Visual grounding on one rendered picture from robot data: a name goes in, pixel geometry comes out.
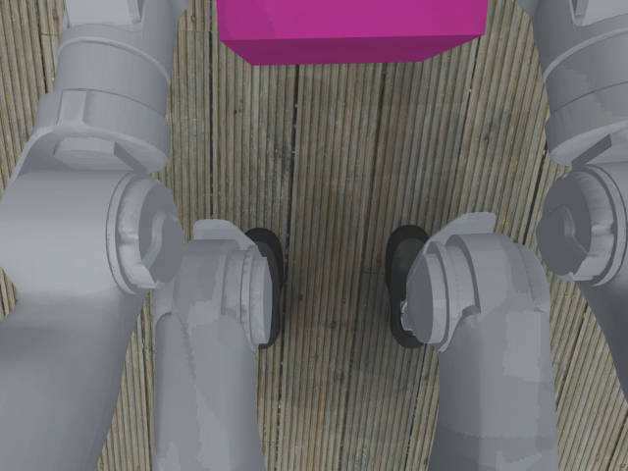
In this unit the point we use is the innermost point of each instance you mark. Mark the robot right forearm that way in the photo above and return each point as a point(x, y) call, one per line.
point(583, 51)

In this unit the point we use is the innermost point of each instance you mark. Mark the left robot upper arm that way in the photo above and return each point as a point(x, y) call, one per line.
point(83, 248)

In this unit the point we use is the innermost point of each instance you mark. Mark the robot left shin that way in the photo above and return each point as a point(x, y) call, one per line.
point(202, 229)

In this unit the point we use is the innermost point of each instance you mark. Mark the right robot upper arm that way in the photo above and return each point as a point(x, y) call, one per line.
point(583, 237)

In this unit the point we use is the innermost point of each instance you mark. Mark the robot left forearm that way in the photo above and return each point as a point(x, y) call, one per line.
point(108, 105)

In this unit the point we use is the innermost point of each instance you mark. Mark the right robot foot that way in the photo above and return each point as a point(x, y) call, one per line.
point(403, 247)

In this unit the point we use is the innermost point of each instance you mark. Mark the carton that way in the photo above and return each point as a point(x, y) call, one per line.
point(305, 32)

